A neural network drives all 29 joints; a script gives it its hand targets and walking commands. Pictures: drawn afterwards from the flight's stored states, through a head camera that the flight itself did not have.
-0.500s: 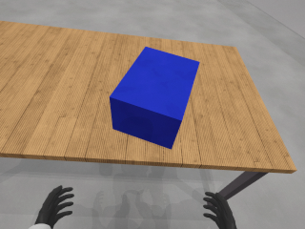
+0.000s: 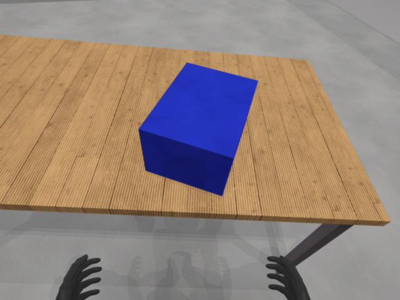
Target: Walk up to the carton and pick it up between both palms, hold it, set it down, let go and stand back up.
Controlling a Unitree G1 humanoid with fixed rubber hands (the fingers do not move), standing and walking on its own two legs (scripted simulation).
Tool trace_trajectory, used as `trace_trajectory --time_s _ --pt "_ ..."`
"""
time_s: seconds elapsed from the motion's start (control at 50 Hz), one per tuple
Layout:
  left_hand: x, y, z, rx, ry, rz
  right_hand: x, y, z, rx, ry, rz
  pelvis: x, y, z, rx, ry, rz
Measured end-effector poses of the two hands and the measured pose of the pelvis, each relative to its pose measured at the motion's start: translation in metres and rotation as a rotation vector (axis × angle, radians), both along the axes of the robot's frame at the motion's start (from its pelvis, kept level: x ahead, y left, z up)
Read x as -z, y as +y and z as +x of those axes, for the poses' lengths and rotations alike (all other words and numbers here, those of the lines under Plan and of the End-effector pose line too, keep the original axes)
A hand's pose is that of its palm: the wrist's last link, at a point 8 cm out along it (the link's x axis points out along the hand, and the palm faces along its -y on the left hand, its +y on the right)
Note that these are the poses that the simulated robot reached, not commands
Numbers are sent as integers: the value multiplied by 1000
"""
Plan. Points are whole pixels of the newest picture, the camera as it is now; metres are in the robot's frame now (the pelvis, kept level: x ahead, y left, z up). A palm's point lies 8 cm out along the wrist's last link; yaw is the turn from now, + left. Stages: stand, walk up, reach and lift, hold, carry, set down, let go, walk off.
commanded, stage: set down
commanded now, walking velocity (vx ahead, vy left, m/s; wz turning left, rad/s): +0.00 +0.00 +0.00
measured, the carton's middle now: (203, 124) +0.55 -0.02 +0.00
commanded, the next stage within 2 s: let go in 0.36 s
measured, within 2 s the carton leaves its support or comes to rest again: neither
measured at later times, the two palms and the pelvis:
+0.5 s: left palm out of the picture +0.14 +0.23 -0.08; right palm out of the picture +0.13 -0.21 -0.07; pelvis +0.00 +0.00 +0.00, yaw +0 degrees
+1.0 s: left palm out of the picture +0.14 +0.24 -0.09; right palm out of the picture +0.12 -0.23 -0.09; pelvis +0.01 -0.01 +0.00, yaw +0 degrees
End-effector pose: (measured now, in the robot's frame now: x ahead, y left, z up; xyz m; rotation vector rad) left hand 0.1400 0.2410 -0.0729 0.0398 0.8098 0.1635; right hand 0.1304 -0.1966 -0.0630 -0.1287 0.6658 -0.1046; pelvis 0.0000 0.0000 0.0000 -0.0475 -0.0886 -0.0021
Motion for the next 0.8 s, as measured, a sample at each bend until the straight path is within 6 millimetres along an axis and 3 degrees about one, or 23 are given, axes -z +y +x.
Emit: trace_trajectory --time_s 0.52,0.8 --pt "11 -12 -2 -20 55 15 13 -10 0 -47 48 -7 1 -5 3 0 -6 6" --pt "12 -19 8 -17 55 -2 17 -13 4 -52 70 -9 1 -6 8 0 0 7"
